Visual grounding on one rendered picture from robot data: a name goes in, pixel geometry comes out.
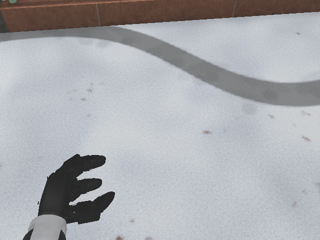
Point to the left robot hand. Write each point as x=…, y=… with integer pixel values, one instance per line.
x=63, y=187

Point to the robot left forearm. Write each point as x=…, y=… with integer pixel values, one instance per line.
x=47, y=227

